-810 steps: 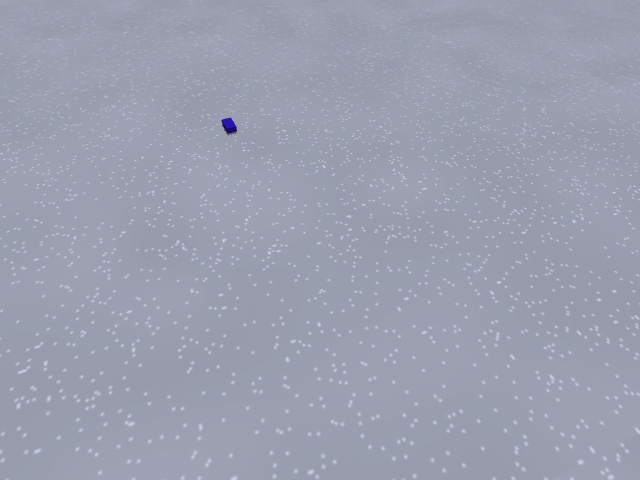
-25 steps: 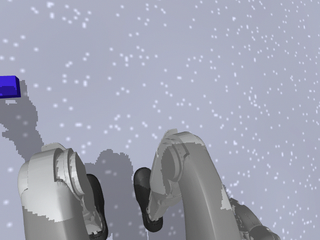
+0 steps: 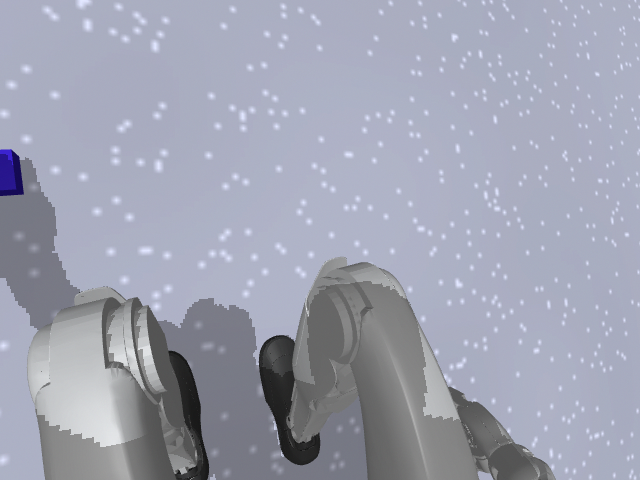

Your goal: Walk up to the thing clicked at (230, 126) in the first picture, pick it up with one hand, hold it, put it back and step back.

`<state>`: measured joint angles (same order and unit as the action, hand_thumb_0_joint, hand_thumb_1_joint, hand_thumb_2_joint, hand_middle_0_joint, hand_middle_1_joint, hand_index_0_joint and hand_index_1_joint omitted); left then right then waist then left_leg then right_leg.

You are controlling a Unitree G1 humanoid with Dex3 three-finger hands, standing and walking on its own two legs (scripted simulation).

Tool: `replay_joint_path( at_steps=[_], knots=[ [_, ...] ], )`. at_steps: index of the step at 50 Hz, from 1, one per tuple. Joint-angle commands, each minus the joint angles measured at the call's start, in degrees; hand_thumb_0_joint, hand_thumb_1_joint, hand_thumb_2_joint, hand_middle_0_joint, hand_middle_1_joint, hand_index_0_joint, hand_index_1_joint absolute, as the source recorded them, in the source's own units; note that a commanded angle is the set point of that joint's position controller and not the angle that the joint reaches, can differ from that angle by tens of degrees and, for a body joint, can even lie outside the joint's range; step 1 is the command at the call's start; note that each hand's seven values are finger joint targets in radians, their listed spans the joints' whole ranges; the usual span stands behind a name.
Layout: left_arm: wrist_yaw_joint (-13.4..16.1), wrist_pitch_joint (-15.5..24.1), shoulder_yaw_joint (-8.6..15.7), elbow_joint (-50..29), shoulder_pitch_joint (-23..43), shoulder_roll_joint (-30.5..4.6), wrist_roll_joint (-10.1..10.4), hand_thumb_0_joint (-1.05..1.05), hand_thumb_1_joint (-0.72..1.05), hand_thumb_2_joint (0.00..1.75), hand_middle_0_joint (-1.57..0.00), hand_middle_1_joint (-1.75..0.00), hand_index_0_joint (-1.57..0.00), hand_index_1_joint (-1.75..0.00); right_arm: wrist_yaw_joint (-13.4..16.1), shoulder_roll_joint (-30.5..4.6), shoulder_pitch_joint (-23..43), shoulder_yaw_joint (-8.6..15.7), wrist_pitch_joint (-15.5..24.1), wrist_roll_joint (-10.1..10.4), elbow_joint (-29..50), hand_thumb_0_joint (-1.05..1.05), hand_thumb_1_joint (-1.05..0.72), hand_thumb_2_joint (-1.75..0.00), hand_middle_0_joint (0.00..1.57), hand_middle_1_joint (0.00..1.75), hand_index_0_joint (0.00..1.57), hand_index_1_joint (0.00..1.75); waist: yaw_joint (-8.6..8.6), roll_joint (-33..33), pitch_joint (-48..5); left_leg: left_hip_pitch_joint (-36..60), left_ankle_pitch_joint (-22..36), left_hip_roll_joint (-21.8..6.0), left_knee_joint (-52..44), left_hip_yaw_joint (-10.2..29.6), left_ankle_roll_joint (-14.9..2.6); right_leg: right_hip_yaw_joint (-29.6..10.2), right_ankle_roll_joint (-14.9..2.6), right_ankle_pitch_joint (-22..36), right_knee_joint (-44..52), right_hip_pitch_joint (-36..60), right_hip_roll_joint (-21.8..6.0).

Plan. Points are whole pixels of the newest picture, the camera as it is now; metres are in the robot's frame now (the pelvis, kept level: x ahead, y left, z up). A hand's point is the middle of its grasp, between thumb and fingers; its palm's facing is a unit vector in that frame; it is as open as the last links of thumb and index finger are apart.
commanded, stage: rise first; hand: left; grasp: from above
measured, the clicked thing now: out of the picture +0.44 +0.37 -0.31
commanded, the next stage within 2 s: none
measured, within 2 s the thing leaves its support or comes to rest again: neither
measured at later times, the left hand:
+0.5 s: hand out of the picture +0.40 +0.40 -0.20, palm faces -0.45 -0.14 -0.88, open 13.5 cm
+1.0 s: hand out of the picture +0.40 +0.41 -0.18, palm faces -0.46 -0.13 -0.88, open 14.2 cm
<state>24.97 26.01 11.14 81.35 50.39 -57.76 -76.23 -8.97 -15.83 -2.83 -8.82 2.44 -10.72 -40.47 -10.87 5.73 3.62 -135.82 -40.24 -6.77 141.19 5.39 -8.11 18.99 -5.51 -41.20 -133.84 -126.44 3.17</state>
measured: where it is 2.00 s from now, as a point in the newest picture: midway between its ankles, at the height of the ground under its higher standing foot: (240, 431)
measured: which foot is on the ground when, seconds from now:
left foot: down 0.00-1.00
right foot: down 0.00-1.00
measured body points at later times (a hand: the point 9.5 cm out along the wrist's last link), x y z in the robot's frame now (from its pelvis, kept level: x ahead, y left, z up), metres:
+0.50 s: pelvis +0.00 +0.00 +0.00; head +0.25 +0.13 +0.35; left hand +0.42 +0.40 -0.15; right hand +0.10 -0.26 -0.09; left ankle +0.07 +0.10 -0.29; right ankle +0.09 -0.08 -0.29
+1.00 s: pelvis -0.01 +0.00 +0.01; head +0.24 +0.14 +0.35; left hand +0.42 +0.41 -0.13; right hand +0.10 -0.26 -0.08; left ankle +0.07 +0.10 -0.29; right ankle +0.09 -0.08 -0.29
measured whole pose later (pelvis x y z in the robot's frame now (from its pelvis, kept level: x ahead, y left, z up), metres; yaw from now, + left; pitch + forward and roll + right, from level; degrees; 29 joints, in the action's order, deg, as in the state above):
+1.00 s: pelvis -0.01 +0.00 +0.01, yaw +0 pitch +31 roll -15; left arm 18.9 25.9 8.9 79.6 53.1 -59.6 -75.2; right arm -9.1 -16.0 -4.9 -10.3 1.2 -10.0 -39.1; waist -11.8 5.0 3.2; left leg -135.0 -39.0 -5.9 140.0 6.1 -7.9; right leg 18.9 -4.6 -40.0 -132.1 -125.4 3.8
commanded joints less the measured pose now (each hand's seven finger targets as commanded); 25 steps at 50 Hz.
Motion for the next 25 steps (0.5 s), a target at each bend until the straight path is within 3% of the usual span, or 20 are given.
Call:
replay_joint_path(
  at_steps=[1, 7, 8, 11, 16, 17, 22, 23, 25],
  knots=[
    [1.3, -0.9, 1.7, -7.6, 13.8, -17.2, 1.6, 0.00, -0.33, 0.81, -0.25, -0.83, -0.26, -0.83, 0.8, -16.8, -12.6, 5.1, 0.4, 0.6, -0.5, 0.00, -0.92, -0.91, 0.20, 0.30, 0.20, 0.30, 0.07, -27.7, -40.3, 41.5, 20.4, 1.7, -14.0, 8.8, 6.53, -6.0, 3.10, 16.2, 9.9, 7.9, 3.1],
    [0.5, -1.2, 1.8, -7.7, 13.5, -17.6, 2.4, 0.00, -0.35, 0.82, -0.24, -0.85, -0.24, -0.85, 0.7, -16.3, -12.9, 4.5, 0.0, 0.8, 0.1, 0.00, -0.92, -0.91, 0.20, 0.30, 0.20, 0.30, 0.64, -26.2, -41.7, 38.7, 19.4, 2.1, -12.9, 6.6, 5.63, -6.7, 3.31, 17.8, 11.5, 12.6, 3.6],
    [0.3, -1.3, 1.3, -6.8, 13.3, -16.7, 2.3, 0.00, -0.35, 0.83, -0.24, -0.85, -0.24, -0.85, 0.7, -16.3, -13.2, 4.6, -0.1, 0.7, 0.0, 0.00, -0.92, -0.91, 0.20, 0.30, 0.20, 0.30, -0.05, -25.8, -41.2, 38.3, 19.1, 2.1, -13.0, 6.5, 5.59, -6.6, 3.30, 17.7, 11.6, 12.6, 3.7],
    [-0.1, -1.4, 1.7, -7.6, 13.8, -17.6, 2.5, 0.00, -0.39, 0.87, -0.21, -0.87, -0.21, -0.87, 0.7, -16.5, -13.4, 4.5, -0.1, 0.7, 0.1, 0.00, -0.92, -0.91, 0.20, 0.30, 0.20, 0.30, 0.34, -26.2, -40.8, 38.3, 17.7, 2.0, -13.7, 6.7, 5.67, -6.4, 3.21, 16.5, 12.0, 12.2, 3.8],
    [-0.7, -0.9, 0.9, -8.4, 15.9, -17.5, 2.8, 0.00, -0.43, 0.89, -0.19, -0.88, -0.19, -0.88, 0.5, -16.6, -13.4, 4.2, -0.1, 0.8, 0.5, 0.00, -0.92, -0.91, 0.20, 0.30, 0.20, 0.30, -0.77, -26.0, -40.1, 37.8, 18.0, 2.0, -13.7, 7.2, 5.74, -6.4, 3.22, 16.9, 11.9, 12.3, 3.7],
    [-0.6, -0.8, 1.7, -8.5, 14.9, -17.5, 3.1, 0.00, -0.43, 0.90, -0.18, -0.89, -0.18, -0.89, 0.6, -16.6, -13.2, 4.1, -0.1, 0.7, 0.3, 0.00, -0.92, -0.91, 0.20, 0.30, 0.20, 0.30, 0.04, -26.6, -40.7, 38.9, 18.3, 2.0, -14.0, 7.3, 5.91, -6.2, 3.25, 16.7, 11.8, 12.3, 3.7],
    [-0.9, -0.8, 1.3, -8.1, 16.1, -18.7, 2.4, 0.00, -0.46, 0.92, -0.17, -0.89, -0.16, -0.90, 0.8, -16.6, -12.9, 3.7, -0.2, 0.8, 0.6, 0.00, -0.92, -0.91, 0.20, 0.30, 0.20, 0.30, -0.54, -26.7, -39.8, 37.5, 16.7, 2.0, -14.0, 6.9, 5.73, -6.4, 3.14, 15.9, 12.1, 12.0, 3.9],
    [-0.6, -0.9, 1.5, -7.2, 15.7, -19.0, 2.3, 0.00, -0.47, 0.93, -0.15, -0.92, -0.15, -0.92, 0.9, -16.5, -12.5, 3.4, -0.3, 0.9, 0.7, 0.00, -0.92, -0.91, 0.20, 0.30, 0.20, 0.30, -0.01, -27.7, -39.4, 36.9, 15.9, 2.2, -14.4, 6.8, 5.85, -6.4, 3.06, 15.6, 12.2, 12.1, 3.9],
    [-1.3, -1.1, 0.3, -7.7, 16.4, -18.4, 1.7, 0.00, -0.49, 0.95, -0.15, -0.91, -0.14, -0.92, 0.8, -16.8, -13.1, 3.7, -0.2, 0.9, 0.8, 0.00, -0.92, -0.91, 0.20, 0.30, 0.20, 0.30, -0.76, -27.1, -39.5, 38.2, 16.1, 2.0, -14.6, 7.5, 5.91, -6.4, 3.03, 15.3, 11.8, 10.7, 3.7]
  ],
)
